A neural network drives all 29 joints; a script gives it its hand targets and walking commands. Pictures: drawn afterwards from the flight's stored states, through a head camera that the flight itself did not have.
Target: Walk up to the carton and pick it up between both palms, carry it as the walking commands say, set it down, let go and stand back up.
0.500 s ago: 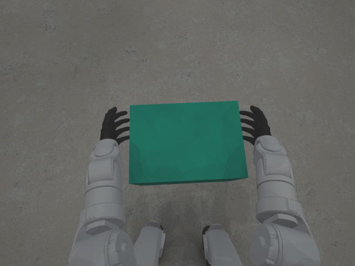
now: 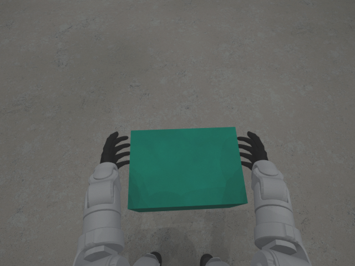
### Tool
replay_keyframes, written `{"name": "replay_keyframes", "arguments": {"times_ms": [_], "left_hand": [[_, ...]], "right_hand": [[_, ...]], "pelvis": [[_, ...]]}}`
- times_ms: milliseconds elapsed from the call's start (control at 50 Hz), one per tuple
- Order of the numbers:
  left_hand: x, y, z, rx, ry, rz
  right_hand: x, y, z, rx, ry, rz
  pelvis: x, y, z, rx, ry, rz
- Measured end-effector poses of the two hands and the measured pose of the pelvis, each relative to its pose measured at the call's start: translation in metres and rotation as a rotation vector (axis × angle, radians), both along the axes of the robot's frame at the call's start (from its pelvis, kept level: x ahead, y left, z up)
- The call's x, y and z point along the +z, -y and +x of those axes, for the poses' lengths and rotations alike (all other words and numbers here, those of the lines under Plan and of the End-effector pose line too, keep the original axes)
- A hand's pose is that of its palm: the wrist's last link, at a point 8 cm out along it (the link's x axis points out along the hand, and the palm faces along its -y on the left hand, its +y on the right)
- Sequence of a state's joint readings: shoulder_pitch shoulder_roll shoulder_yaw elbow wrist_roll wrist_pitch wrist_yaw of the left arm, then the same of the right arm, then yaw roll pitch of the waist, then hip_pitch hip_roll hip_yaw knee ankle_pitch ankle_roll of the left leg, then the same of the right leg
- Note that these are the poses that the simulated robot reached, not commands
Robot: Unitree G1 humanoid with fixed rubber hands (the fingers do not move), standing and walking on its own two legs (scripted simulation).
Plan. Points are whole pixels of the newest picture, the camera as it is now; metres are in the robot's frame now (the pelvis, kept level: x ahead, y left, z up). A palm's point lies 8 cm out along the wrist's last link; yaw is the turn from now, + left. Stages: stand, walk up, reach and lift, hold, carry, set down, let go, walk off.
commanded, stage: reach and lift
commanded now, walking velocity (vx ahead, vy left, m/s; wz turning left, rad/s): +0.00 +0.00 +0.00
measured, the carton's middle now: (184, 172) +0.34 +0.01 -0.11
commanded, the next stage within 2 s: hold in 1.84 s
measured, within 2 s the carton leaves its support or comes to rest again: neither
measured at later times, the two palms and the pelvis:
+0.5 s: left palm (97, 159) +0.30 +0.19 +0.06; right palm (269, 162) +0.32 -0.16 +0.04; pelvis +0.01 +0.00 +0.03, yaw -1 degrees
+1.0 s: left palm (91, 156) +0.30 +0.19 +0.08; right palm (275, 161) +0.31 -0.16 +0.07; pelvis +0.02 +0.01 +0.03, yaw +0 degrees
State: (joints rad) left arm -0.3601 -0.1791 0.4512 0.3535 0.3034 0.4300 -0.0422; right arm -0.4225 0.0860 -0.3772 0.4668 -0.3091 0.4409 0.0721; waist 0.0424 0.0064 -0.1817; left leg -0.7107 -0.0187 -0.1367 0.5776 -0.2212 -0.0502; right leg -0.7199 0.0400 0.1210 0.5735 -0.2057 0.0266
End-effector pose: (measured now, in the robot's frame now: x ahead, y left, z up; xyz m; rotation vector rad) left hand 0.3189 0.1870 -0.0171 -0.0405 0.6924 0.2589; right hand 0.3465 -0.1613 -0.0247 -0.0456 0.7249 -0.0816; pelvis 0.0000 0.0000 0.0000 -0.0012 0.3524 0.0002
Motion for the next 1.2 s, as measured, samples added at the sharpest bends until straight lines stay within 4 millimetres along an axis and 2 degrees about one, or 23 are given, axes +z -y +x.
{"name": "replay_keyframes", "arguments": {"times_ms": [420, 660, 880, 1200], "left_hand": [[0.062, -0.002, -0.015, -0.025, 0.037, 0.032], [0.088, -0.003, -0.022, -0.024, 0.069, 0.031], [0.098, -0.007, -0.026, -0.015, 0.07, 0.034], [0.098, 0.006, -0.017, -0.073, 0.057, 0.043]], "right_hand": [[0.058, -0.002, -0.021, 0.001, 0.041, -0.002], [0.087, -0.003, -0.03, -0.009, 0.073, -0.006], [0.099, -0.009, -0.033, -0.011, 0.079, -0.021], [0.1, 0.004, -0.042, -0.069, 0.07, -0.034]], "pelvis": [[0.023, -0.002, 0.01, -0.01, 0.26, -0.001], [0.028, -0.002, 0.016, -0.006, 0.383, -0.002], [0.029, -0.004, 0.019, 0.001, 0.436, -0.001], [0.03, -0.006, 0.02, -0.004, 0.443, 0.0]]}}
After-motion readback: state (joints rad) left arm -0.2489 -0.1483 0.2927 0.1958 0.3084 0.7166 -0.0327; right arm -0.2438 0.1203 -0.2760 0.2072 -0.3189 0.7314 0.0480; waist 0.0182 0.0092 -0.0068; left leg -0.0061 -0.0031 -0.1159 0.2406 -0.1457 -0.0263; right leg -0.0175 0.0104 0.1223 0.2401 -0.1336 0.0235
